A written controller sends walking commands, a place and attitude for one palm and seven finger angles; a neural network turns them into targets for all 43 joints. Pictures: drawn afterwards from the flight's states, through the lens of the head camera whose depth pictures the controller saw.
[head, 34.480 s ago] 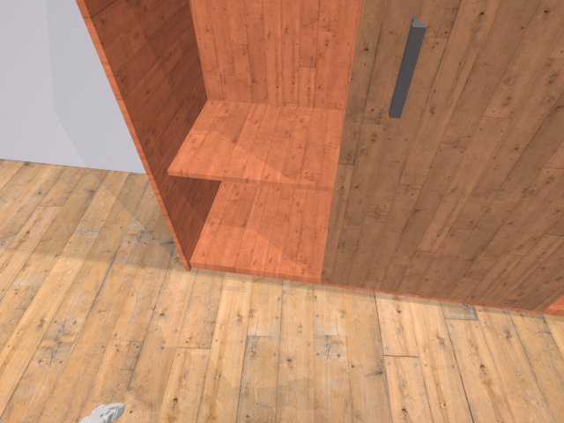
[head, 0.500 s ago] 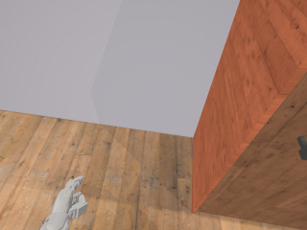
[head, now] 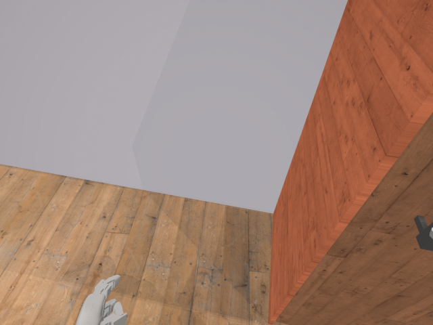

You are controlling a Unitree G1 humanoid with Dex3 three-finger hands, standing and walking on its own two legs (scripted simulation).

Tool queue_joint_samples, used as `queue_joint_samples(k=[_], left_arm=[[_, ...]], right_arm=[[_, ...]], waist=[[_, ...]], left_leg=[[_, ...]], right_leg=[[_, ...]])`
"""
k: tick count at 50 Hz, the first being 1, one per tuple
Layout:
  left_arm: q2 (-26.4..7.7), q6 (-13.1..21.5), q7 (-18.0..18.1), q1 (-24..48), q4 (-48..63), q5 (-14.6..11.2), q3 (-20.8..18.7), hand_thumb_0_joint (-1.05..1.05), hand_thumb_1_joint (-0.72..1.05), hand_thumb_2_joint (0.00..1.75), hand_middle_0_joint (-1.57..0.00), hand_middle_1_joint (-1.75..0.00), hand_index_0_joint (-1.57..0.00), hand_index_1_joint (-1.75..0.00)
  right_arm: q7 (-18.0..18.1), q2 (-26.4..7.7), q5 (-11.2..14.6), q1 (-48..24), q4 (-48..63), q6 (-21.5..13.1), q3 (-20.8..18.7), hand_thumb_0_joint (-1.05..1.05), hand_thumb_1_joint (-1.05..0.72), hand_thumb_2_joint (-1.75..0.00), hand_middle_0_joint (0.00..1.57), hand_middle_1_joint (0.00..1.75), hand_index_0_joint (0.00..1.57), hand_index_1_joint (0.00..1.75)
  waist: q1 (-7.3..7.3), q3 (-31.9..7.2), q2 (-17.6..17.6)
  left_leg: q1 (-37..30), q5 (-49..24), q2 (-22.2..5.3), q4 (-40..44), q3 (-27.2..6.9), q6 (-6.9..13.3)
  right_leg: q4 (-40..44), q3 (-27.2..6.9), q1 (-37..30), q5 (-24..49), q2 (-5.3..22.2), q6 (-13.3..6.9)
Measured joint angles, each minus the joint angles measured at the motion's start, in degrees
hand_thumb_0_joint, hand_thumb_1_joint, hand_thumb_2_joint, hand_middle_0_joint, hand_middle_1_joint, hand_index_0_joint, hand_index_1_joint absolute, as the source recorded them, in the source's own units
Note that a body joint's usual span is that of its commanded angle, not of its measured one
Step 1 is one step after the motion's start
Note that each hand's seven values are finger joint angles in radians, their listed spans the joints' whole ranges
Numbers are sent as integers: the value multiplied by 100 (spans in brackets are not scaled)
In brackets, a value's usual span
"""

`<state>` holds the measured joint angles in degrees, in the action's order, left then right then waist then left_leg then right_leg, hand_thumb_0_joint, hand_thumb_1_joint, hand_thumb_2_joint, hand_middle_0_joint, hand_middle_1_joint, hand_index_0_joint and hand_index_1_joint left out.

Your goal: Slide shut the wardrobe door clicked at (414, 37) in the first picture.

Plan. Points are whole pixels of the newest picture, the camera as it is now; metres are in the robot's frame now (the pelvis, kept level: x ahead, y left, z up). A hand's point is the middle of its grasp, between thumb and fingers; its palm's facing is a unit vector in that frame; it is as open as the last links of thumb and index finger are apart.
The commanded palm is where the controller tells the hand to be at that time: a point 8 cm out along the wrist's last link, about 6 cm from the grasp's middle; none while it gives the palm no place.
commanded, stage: stop walking and hold the door there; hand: right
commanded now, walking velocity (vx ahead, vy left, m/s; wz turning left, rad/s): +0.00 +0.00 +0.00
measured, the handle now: out of the picture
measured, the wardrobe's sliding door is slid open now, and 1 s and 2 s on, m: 0.00 0.00 0.00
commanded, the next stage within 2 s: loosen the grip on the handle in 1.54 s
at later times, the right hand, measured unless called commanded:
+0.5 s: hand out of the picture +0.25 -0.32 +0.15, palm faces +0.58 +0.75 -0.31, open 6.4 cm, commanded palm +0.19 -0.34 +0.15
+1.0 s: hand out of the picture +0.24 -0.31 +0.15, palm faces +0.41 +0.89 -0.18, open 6.1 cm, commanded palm +0.20 -0.34 +0.15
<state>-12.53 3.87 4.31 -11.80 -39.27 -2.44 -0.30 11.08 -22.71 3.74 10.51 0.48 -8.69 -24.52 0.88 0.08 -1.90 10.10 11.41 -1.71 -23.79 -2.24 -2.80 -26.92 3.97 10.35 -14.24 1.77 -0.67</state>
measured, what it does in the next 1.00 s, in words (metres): steps to the right: left foot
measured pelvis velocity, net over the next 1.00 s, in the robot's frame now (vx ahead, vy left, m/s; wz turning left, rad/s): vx -0.07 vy -0.08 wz -0.01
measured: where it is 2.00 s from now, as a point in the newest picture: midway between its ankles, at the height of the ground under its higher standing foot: outside the picture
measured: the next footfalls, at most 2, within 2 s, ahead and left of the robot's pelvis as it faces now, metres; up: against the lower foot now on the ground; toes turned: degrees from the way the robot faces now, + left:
left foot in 0.98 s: -0.05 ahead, +0.04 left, +0.00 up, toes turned -3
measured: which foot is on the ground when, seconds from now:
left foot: down 0.00-0.68, up 0.70-0.96, down 0.98-1.00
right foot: down 0.00-1.00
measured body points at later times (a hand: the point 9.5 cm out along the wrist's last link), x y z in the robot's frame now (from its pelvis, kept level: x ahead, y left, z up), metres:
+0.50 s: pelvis -0.01 -0.01 +0.00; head -0.01 +0.00 +0.45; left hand +0.16 +0.24 -0.09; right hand +0.21 -0.36 +0.16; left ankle +0.02 +0.15 -0.74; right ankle +0.01 -0.11 -0.74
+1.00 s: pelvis -0.07 -0.08 +0.00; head -0.05 -0.07 +0.45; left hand +0.09 +0.12 -0.10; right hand +0.21 -0.36 +0.16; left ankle -0.10 +0.04 -0.74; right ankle +0.00 -0.11 -0.74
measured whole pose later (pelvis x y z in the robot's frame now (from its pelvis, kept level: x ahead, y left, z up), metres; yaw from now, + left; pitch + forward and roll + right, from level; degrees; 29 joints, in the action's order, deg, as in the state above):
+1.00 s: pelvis -0.07 -0.08 +0.00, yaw +0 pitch -1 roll +0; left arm -8.9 4.1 3.7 -10.9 -38.4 -0.4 3.8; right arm 10.4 -17.0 4.6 -0.9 3.3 -4.6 -13.7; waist 0.5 2.6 -1.1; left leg 7.0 17.5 0.2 -23.7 1.7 1.4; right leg -17.7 7.4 13.5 -4.4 -5.0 -4.1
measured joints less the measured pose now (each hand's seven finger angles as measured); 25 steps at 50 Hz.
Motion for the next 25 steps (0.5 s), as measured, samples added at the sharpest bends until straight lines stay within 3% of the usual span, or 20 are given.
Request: queue_joint_samples(k=[13,25], left_arm=[[23,-18,19,194,233,38,73,1,90,90,-20,-30,-20,-30],[-149,-86,35,168,249,39,-52,1,90,90,-20,-30,-20,-30]], right_arm=[[9,80,3,-28,98,36,123,-14,-63,-78,46,140,26,138],[47,114,29,-170,217,32,98,-15,-63,-78,46,140,26,138]], waist=[[27,-57,57],[-34,215,-47]], left_leg=[[-31,-65,-59,114,-19,-43],[154,-54,-84,-82,28,-83]], right_leg=[[103,21,-25,57,-61,-50],[-200,-33,238,13,-79,-77]])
